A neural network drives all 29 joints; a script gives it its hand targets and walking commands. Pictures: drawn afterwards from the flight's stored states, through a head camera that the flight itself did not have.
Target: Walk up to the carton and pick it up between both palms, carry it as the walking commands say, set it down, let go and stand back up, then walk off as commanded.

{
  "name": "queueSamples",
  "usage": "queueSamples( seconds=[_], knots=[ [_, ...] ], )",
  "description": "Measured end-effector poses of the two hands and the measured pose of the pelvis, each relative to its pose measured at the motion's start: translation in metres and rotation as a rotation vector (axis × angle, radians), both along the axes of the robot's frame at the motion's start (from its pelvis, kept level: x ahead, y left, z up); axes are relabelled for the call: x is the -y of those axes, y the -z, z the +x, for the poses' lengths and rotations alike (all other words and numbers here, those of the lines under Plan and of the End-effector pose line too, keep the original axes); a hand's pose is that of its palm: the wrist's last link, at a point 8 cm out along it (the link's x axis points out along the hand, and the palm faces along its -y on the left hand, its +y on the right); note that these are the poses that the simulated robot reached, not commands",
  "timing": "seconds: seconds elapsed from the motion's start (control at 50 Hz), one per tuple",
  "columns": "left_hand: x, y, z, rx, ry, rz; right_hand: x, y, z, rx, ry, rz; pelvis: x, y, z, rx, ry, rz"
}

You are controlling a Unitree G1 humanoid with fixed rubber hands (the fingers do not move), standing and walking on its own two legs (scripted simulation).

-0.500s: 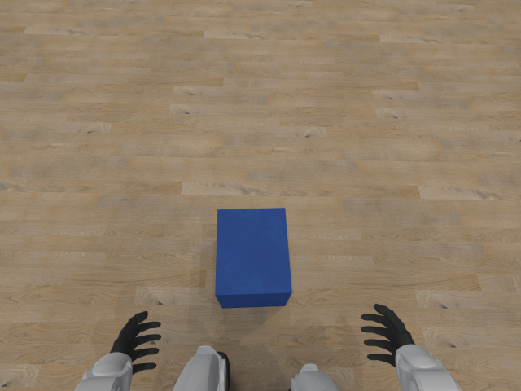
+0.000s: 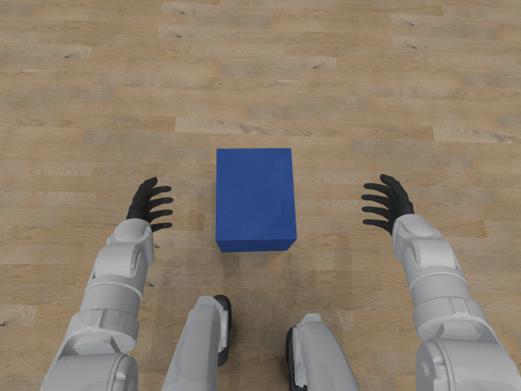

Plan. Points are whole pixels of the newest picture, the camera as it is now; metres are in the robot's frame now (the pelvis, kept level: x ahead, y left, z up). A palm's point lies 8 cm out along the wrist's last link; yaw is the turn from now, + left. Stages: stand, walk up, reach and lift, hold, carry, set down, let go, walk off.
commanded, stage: reach and lift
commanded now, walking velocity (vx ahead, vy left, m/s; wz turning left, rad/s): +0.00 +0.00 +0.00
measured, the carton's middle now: (254, 203) +0.54 +0.02 -0.57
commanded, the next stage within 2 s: none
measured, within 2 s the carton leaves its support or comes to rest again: neither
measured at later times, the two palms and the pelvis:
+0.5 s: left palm (154, 151) +0.50 +0.21 -0.13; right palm (382, 147) +0.53 -0.20 -0.11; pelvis +0.01 +0.00 -0.02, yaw -2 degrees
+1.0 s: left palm (170, 168) +0.51 +0.20 -0.23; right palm (358, 168) +0.53 -0.19 -0.23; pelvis +0.00 -0.01 -0.10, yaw -3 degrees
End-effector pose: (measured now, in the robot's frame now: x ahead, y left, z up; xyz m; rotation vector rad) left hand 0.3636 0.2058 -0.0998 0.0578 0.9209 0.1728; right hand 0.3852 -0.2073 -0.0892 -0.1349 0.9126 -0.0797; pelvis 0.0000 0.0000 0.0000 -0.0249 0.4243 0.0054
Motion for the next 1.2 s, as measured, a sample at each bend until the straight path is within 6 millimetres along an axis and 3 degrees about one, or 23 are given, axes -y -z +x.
queueSamples(
  seconds=[0.38, 0.52, 0.68, 0.78, 0.88, 1.08, 1.2],
  knots=[
    [-0.002, 0.023, 0.107, 0.211, -0.024, 0.019, -0.004, 0.017, 0.114, 0.228, -0.008, 0.038, -0.002, 0.016, 0.01, -0.267, 0.021, -0.008],
    [-0.003, 0.026, 0.142, 0.271, -0.021, 0.017, -0.007, 0.027, 0.144, 0.275, -0.006, 0.048, 0.003, 0.021, 0.013, -0.34, 0.026, -0.006],
    [-0.002, 0.035, 0.15, 0.28, -0.019, 0.01, -0.004, 0.043, 0.145, 0.273, -0.004, 0.047, 0.007, 0.021, 0.018, -0.404, 0.037, -0.002],
    [-0.003, 0.05, 0.147, 0.262, -0.025, 0.003, -0.003, 0.058, 0.144, 0.268, 0.002, 0.05, 0.008, 0.032, 0.016, -0.432, 0.047, 0.005],
    [-0.001, 0.08, 0.149, 0.251, -0.021, -0.004, -0.008, 0.086, 0.147, 0.261, 0.005, 0.051, 0.007, 0.059, 0.011, -0.452, 0.051, 0.011],
    [0.0, 0.161, 0.147, 0.256, -0.035, 0.004, -0.012, 0.167, 0.142, 0.26, 0.023, 0.037, 0.005, 0.128, -0.002, -0.489, 0.053, 0.008],
    [-0.002, 0.198, 0.142, 0.255, -0.043, 0.002, -0.01, 0.202, 0.139, 0.262, 0.027, 0.028, 0.004, 0.163, -0.013, -0.478, 0.053, 0.007]
  ],
)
